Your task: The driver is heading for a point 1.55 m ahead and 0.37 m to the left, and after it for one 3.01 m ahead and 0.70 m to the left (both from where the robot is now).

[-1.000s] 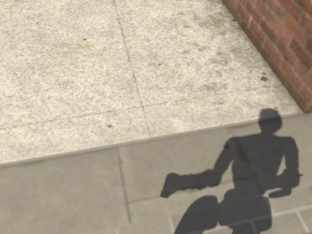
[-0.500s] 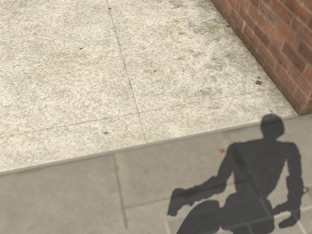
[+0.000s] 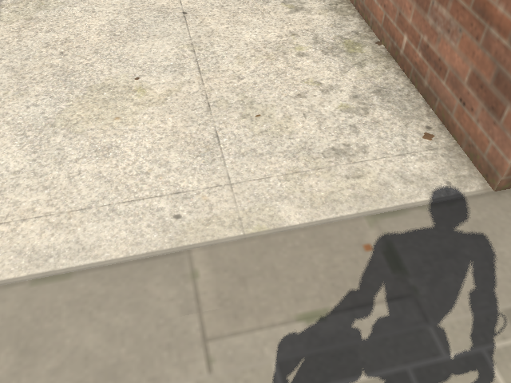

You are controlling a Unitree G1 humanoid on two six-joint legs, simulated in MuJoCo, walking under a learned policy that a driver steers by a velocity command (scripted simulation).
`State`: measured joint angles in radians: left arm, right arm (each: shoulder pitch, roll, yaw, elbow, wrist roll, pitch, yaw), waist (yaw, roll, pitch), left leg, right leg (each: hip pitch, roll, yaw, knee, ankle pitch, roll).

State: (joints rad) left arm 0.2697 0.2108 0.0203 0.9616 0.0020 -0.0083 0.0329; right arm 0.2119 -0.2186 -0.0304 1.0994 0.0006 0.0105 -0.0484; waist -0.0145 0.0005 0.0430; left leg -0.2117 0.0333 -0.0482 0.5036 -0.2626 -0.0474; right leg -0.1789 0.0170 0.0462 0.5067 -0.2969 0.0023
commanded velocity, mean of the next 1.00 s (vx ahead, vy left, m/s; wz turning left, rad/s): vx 0.14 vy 0.00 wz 0.00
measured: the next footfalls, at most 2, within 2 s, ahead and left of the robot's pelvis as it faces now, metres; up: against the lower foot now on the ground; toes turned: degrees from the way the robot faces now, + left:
right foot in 1.18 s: +0.41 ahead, -0.11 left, +0.00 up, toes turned -2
left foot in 1.76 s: +0.70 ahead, +0.16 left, +0.00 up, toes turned +16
